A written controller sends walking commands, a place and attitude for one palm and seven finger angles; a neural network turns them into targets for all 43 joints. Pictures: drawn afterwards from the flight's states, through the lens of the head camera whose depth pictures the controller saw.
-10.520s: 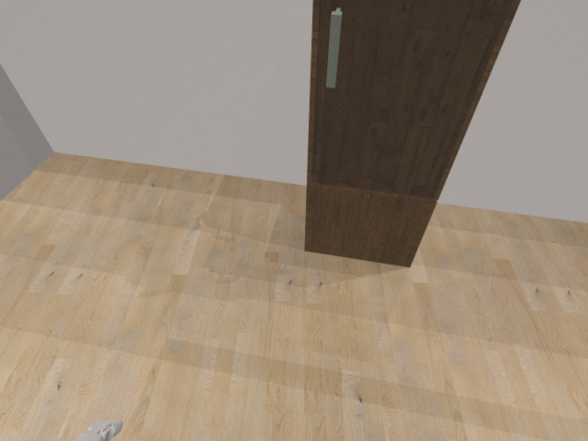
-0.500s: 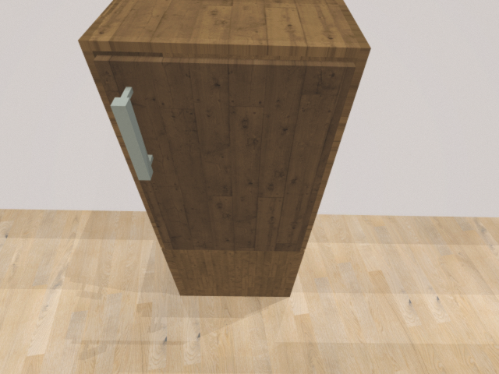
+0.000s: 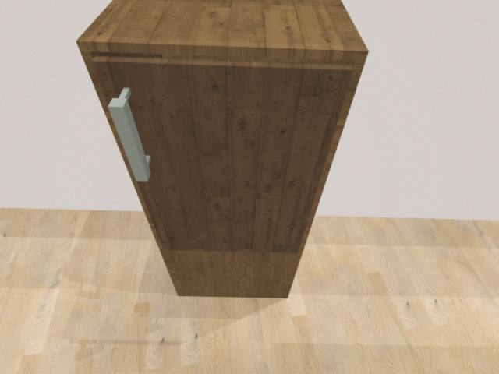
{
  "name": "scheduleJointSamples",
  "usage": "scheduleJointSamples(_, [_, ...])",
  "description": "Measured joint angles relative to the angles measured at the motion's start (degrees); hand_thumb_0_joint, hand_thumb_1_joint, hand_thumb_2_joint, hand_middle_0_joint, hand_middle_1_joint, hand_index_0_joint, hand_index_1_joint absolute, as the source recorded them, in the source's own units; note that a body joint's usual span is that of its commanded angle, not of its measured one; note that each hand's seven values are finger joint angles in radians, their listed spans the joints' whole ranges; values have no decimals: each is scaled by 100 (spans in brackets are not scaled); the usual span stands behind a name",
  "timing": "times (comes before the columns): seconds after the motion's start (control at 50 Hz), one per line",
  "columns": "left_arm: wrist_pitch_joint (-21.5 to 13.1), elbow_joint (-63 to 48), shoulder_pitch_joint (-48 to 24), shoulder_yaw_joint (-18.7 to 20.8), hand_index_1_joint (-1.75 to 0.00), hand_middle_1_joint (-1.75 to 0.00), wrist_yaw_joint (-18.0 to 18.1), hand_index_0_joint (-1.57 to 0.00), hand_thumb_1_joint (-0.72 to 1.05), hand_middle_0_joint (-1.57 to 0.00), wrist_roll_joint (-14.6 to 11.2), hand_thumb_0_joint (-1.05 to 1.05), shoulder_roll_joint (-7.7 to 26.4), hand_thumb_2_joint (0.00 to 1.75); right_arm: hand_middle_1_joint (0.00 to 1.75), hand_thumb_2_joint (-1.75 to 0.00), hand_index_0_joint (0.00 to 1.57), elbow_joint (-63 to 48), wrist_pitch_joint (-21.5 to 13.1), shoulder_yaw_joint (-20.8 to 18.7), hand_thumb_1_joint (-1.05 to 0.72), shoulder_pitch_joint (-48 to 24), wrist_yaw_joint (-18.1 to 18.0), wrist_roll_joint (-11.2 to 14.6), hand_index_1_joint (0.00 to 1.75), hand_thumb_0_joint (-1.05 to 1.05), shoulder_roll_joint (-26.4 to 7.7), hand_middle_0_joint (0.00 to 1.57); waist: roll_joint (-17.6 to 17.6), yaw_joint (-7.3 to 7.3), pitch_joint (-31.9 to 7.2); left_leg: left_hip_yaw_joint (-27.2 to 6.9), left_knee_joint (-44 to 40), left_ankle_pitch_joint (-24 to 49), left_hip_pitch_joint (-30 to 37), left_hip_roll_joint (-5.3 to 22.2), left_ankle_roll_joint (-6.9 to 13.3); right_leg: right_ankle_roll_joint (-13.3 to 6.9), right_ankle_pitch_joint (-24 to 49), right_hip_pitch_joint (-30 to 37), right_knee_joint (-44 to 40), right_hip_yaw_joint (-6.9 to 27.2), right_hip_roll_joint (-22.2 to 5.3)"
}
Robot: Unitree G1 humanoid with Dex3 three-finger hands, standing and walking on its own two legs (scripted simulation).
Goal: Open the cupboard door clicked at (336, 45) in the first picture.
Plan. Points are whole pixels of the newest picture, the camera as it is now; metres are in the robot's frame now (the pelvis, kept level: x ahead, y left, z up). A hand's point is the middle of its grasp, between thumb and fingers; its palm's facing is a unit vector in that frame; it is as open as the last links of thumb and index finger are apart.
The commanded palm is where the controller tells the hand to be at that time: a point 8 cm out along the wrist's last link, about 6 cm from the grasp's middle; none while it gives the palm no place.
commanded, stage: look again from close up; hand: left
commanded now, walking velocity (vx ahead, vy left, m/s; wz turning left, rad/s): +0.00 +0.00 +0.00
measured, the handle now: (135, 136) +0.47 +0.25 +0.11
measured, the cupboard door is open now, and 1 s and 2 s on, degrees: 0 0 0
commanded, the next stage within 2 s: shuffle to correct the standing spot in 0.12 s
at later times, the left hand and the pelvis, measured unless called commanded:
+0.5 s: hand out of the picture -0.01 +0.17 -0.18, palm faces +0.02 -0.97 -0.22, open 7.3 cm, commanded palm none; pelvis -0.02 -0.01 -0.01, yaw -1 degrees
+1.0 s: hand out of the picture -0.04 +0.16 -0.18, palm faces +0.01 -0.99 -0.17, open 7.3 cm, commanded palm none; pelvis -0.01 +0.01 -0.01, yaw +1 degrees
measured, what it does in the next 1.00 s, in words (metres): stands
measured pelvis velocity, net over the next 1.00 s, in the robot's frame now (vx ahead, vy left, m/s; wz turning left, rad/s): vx -0.01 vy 0.01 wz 0.01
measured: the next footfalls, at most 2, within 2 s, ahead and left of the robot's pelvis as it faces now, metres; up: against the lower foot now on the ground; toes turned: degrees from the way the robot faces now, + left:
none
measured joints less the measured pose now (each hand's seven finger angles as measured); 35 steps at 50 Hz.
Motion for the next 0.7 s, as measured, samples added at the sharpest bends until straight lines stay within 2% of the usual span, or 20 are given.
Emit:
scheduleJointSamples(0.3, [8, -40, -21, 24, -30, -30, -4, -20, 91, -20, 1, 0, 9, 90, 30, -90, 20, -2, 13, -26, -92, 6, 4, 4, 30, 1, 18, 20, -4, 9, 19, 11, -57, 57, 0, 21, -37, -38, 29, -33, -2, 11, 22])
scheduleJointSamples(0.52, [141, -392, -207, 173, -30, -30, 45, -20, 91, -20, 33, 0, 61, 90, 30, -90, 20, -402, 225, -218, -92, -232, 19, -26, 30, 1, -78, 20, 64, 17, 225, 97, 456, 3, -438, 50, -39, -84, -102, -571, 685, 77, -14])
scheduleJointSamples(0.7, [114, -338, -170, 133, -30, -30, -45, -20, 91, -20, 58, 0, 134, 90, 30, -90, 20, -321, 166, -166, -92, -35, 108, -73, 30, 1, -56, 20, 25, -21, -61, 20, 279, 164, -445, 39, -9, -68, 59, -530, 462, -2, -7])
